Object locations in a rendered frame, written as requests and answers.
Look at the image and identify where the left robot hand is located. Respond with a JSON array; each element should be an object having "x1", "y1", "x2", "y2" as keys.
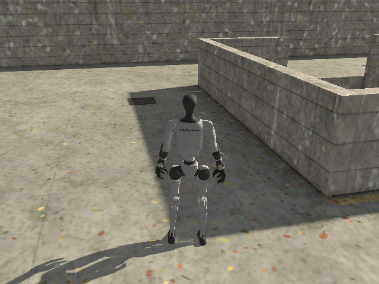
[{"x1": 155, "y1": 166, "x2": 169, "y2": 179}]

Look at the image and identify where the robot head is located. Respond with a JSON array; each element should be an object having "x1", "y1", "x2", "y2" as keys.
[{"x1": 179, "y1": 94, "x2": 200, "y2": 123}]

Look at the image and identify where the robot right forearm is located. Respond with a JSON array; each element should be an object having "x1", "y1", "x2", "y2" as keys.
[{"x1": 212, "y1": 144, "x2": 224, "y2": 170}]

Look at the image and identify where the robot right thigh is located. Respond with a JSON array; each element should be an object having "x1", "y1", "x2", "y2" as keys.
[{"x1": 197, "y1": 165, "x2": 210, "y2": 208}]

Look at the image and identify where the robot right upper arm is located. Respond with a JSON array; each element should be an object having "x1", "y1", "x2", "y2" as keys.
[{"x1": 202, "y1": 120, "x2": 218, "y2": 153}]

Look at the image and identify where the robot left forearm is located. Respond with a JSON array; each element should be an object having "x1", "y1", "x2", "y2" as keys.
[{"x1": 157, "y1": 143, "x2": 168, "y2": 167}]

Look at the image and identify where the robot left upper arm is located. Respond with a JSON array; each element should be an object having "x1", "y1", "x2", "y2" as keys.
[{"x1": 162, "y1": 120, "x2": 178, "y2": 152}]

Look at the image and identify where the right robot hand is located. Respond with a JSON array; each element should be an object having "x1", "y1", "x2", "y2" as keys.
[{"x1": 213, "y1": 168, "x2": 226, "y2": 183}]

